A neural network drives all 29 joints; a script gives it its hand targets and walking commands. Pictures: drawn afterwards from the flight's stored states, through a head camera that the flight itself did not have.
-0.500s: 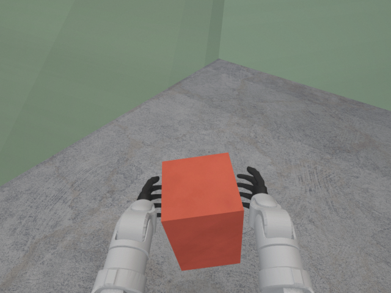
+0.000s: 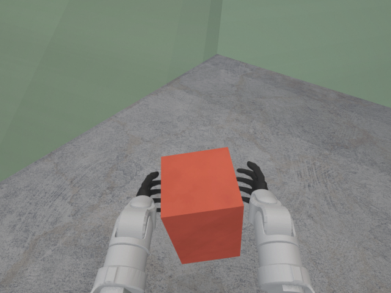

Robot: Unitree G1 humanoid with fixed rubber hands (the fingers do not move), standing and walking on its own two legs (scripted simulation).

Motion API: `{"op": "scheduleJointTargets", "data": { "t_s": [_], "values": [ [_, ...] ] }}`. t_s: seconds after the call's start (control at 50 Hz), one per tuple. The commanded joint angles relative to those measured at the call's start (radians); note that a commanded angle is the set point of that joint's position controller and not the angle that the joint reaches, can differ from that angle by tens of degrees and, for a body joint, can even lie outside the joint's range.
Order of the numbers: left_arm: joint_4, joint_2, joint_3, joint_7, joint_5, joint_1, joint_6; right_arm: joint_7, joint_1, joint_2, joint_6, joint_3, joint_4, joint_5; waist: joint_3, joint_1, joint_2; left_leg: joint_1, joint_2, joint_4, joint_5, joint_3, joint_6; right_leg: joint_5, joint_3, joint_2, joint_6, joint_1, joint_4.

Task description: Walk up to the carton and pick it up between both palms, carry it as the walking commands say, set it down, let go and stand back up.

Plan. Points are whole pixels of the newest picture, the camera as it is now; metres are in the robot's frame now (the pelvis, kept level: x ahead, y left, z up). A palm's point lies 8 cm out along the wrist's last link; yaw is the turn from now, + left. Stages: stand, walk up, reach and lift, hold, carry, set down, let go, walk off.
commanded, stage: carry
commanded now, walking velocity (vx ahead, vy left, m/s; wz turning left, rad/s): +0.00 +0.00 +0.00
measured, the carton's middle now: (203, 209) +0.34 -0.01 -0.04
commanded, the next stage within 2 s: hold in 0.26 s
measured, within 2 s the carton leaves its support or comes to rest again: neither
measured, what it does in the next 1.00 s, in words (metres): steps to the right: right foot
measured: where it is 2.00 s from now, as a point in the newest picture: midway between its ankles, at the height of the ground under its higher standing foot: outside the picture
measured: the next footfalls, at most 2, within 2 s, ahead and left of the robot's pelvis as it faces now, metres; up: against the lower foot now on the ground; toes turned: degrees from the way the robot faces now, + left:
right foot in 0.52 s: +0.16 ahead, -0.15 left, +0.00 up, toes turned +25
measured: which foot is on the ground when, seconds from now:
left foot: down 0.00-1.00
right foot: down 0.00-0.42, up 0.44-0.50, down 0.52-1.00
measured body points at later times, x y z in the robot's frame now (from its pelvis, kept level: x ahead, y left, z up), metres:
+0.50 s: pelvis +0.00 -0.02 +0.00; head -0.07 +0.00 +0.45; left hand +0.30 +0.11 +0.05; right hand +0.33 -0.13 +0.08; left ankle +0.04 +0.04 -0.73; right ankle +0.09 -0.16 -0.73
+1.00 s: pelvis +0.00 -0.14 +0.00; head -0.05 -0.17 +0.44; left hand +0.32 +0.06 +0.06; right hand +0.37 -0.18 +0.07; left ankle +0.04 +0.04 -0.73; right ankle +0.12 -0.16 -0.73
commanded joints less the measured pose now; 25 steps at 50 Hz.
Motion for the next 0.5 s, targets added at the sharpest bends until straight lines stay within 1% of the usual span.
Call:
{"op": "scheduleJointTargets", "data": {
  "t_s": [0.0,0.02,0.04,0.06,0.08,0.1,0.12,0.14,0.16,0.18,0.2,0.22,0.24,0.26,0.28,0.3,0.32,0.34,0.36,0.38,0.4,0.42,0.44,0.46,0.48],
  "values": [
    [-0.119,-1.032,-0.575,-0.257,-0.292,-0.678,-0.099,0.273,-0.401,1.031,0.003,0.577,0.063,0.245,-0.395,-0.008,0.009,0.136,0.231,-0.126,0.166,-0.201,-0.027,0.063,0.082,-0.102,-0.024,0.122,-0.019],
    [-0.142,-1.024,-0.593,-0.255,-0.304,-0.669,-0.092,0.272,-0.357,1.024,0.01,0.581,0.061,0.252,-0.391,-0.008,0.024,0.124,0.231,-0.145,0.118,-0.196,-0.026,0.031,0.088,-0.102,-0.03,0.117,-0.023],
    [-0.129,-1.008,-0.57,-0.258,-0.289,-0.686,-0.097,0.276,-0.38,1.034,0.009,0.575,0.092,0.243,-0.382,-0.004,0.005,0.118,0.234,-0.142,0.11,-0.205,-0.019,0.034,0.084,-0.105,-0.028,0.125,-0.023],
    [-0.111,-1.009,-0.571,-0.253,-0.286,-0.692,-0.103,0.276,-0.393,1.025,0.0,0.573,0.094,0.246,-0.381,-0.006,0.031,0.132,0.225,-0.135,0.082,-0.186,-0.025,0.045,0.088,-0.102,-0.026,0.102,-0.031],
    [-0.151,-1.042,-0.592,-0.26,-0.3,-0.726,-0.112,0.285,-0.401,1.049,-0.006,0.578,0.088,0.252,-0.36,-0.009,0.035,0.119,0.224,-0.144,0.074,-0.189,-0.033,0.045,0.073,-0.097,-0.027,0.103,-0.036],
    [-0.149,-1.061,-0.598,-0.268,-0.301,-0.736,-0.112,0.287,-0.453,1.052,-0.012,0.588,0.053,0.258,-0.359,-0.005,0.064,0.107,0.225,-0.154,0.033,-0.186,-0.038,0.035,0.09,-0.105,-0.025,0.096,-0.034],
    [-0.125,-1.044,-0.582,-0.267,-0.306,-0.759,-0.116,0.285,-0.472,1.049,-0.013,0.6,0.058,0.265,-0.381,-0.007,0.01,0.112,0.223,-0.136,0.063,-0.184,-0.032,0.061,0.083,-0.107,-0.026,0.123,-0.041],
    [-0.18,-1.061,-0.609,-0.266,-0.317,-0.758,-0.119,0.283,-0.427,1.063,-0.011,0.599,0.053,0.258,-0.369,-0.007,0.038,0.101,0.218,-0.132,0.082,-0.183,-0.035,0.079,0.088,-0.113,-0.025,0.11,-0.041],
    [-0.163,-1.063,-0.597,-0.266,-0.305,-0.759,-0.111,0.282,-0.461,1.062,-0.003,0.597,0.061,0.257,-0.34,-0.008,0.012,0.084,0.22,-0.131,0.06,-0.183,-0.031,0.083,0.088,-0.109,-0.021,0.104,-0.036],
    [-0.149,-1.042,-0.592,-0.264,-0.299,-0.752,-0.113,0.285,-0.435,1.051,-0.004,0.584,0.089,0.255,-0.362,-0.01,0.018,0.097,0.222,-0.141,0.067,-0.194,-0.033,0.056,0.088,-0.11,-0.022,0.115,-0.026],
    [-0.115,-1.036,-0.572,-0.263,-0.296,-0.785,-0.118,0.286,-0.494,1.055,-0.009,0.578,0.107,0.255,-0.346,-0.01,0.0,0.093,0.228,-0.144,0.06,-0.193,-0.031,0.053,0.082,-0.102,-0.024,0.103,-0.036],
    [-0.123,-1.037,-0.575,-0.262,-0.289,-0.72,-0.114,0.284,-0.429,1.047,-0.008,0.58,0.094,0.25,-0.363,-0.009,0.032,0.105,0.232,-0.15,0.054,-0.207,-0.034,0.03,0.073,-0.102,-0.016,0.099,-0.031],
    [-0.096,-1.045,-0.562,-0.264,-0.278,-0.715,-0.115,0.284,-0.459,1.054,-0.009,0.578,0.1,0.249,-0.348,-0.006,0.028,0.08,0.225,-0.16,0.004,-0.203,-0.031,0.0,0.088,-0.105,-0.023,0.102,-0.036],
    [-0.169,-1.191,-0.628,-0.245,-0.302,-0.586,-0.137,0.334,-0.341,0.96,-0.053,0.485,0.036,0.174,-0.513,-0.11,0.06,0.474,0.15,-0.094,0.472,-0.464,-0.134,0.15,0.244,0.081,-0.018,0.106,-0.016],
    [-0.191,-1.188,-0.634,-0.239,-0.302,-0.597,-0.135,0.341,-0.353,0.982,-0.057,0.473,0.036,0.18,-0.554,-0.117,0.041,0.548,0.169,-0.057,0.653,-0.481,-0.148,0.184,0.266,0.081,-0.013,0.065,-0.016],
    [-0.205,-1.181,-0.641,-0.246,-0.304,-0.573,-0.142,0.344,-0.366,1.0,-0.064,0.506,-0.013,0.191,-0.585,-0.109,-0.015,0.563,0.171,-0.036,0.752,-0.47,-0.154,0.193,0.277,0.084,-0.013,0.078,-0.025],
    [-0.153,-1.195,-0.615,-0.233,-0.277,-0.487,-0.133,0.349,-0.363,0.991,-0.064,0.519,-0.008,0.204,-0.566,-0.07,0.036,0.595,0.164,-0.047,0.777,-0.474,-0.151,0.159,0.269,0.079,-0.01,0.055,-0.023],
    [-0.169,-1.22,-0.653,-0.229,-0.308,-0.499,-0.136,0.351,-0.349,0.938,-0.07,0.471,-0.018,0.205,-0.491,-0.148,0.026,0.651,0.177,-0.042,0.748,-0.493,-0.167,0.15,0.287,0.063,-0.015,-0.056,-0.031],
    [-0.149,-1.214,-0.677,-0.227,-0.32,-0.57,-0.139,0.361,-0.367,0.914,-0.063,0.422,0.013,0.194,-0.435,-0.205,0.004,0.636,0.186,-0.06,0.584,-0.512,-0.17,0.083,0.285,0.062,-0.005,-0.116,-0.015],
    [-0.15,-1.204,-0.653,-0.223,-0.315,-0.586,-0.138,0.371,-0.371,0.911,-0.062,0.42,0.005,0.207,-0.438,-0.188,-0.012,0.658,0.159,-0.055,0.537,-0.494,-0.168,0.062,0.279,0.066,-0.008,-0.122,-0.02],
    [-0.133,-1.215,-0.649,-0.212,-0.314,-0.622,-0.132,0.385,-0.37,0.866,-0.048,0.359,0.05,0.193,-0.348,-0.244,0.035,0.637,0.176,-0.084,0.364,-0.519,-0.182,0.003,0.277,0.063,-0.004,-0.188,-0.014],
    [-0.074,-1.201,-0.619,-0.204,-0.301,-0.632,-0.126,0.393,-0.379,0.866,-0.044,0.333,0.099,0.193,-0.325,-0.237,0.042,0.591,0.169,-0.111,0.241,-0.512,-0.172,-0.008,0.271,0.061,-0.008,-0.158,-0.006],
    [-0.045,-1.178,-0.591,-0.201,-0.29,-0.649,-0.126,0.392,-0.381,0.846,-0.037,0.309,0.137,0.188,-0.234,-0.255,0.049,0.534,0.154,-0.129,0.134,-0.496,-0.156,-0.035,0.269,0.046,-0.013,-0.165,-0.028],
    [0.031,-1.13,-0.526,-0.2,-0.239,-0.681,-0.119,0.389,-0.437,0.854,-0.026,0.28,0.176,0.171,-0.202,-0.219,0.035,0.466,0.136,-0.171,-0.001,-0.483,-0.134,-0.063,0.253,0.038,-0.01,-0.105,-0.05],
    [0.076,-1.12,-0.507,-0.201,-0.227,-0.706,-0.125,0.393,-0.476,0.826,-0.027,0.239,0.205,0.161,-0.151,-0.242,0.071,0.408,0.146,-0.207,-0.135,-0.498,-0.134,-0.081,0.244,0.035,-0.005,-0.085,-0.061]
  ]
}}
